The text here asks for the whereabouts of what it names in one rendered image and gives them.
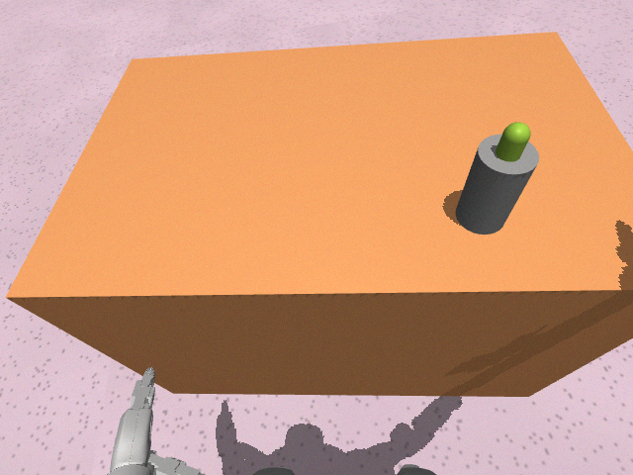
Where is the left robot hand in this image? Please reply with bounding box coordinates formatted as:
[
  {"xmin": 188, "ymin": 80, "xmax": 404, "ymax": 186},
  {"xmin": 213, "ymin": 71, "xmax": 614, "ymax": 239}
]
[{"xmin": 110, "ymin": 367, "xmax": 204, "ymax": 475}]

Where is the bottle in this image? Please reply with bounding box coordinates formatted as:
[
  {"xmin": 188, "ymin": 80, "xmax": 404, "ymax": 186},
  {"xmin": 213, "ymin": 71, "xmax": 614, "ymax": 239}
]
[{"xmin": 456, "ymin": 122, "xmax": 539, "ymax": 235}]

